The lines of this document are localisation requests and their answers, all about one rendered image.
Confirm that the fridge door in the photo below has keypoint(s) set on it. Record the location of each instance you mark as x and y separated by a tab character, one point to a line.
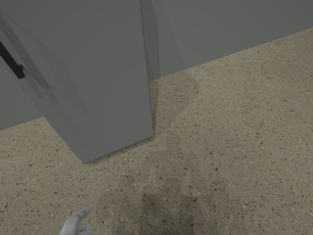
84	68

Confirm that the handle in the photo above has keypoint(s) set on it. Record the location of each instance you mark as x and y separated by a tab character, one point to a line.
17	69

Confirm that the left robot hand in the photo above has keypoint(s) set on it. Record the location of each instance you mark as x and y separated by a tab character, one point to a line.
71	225

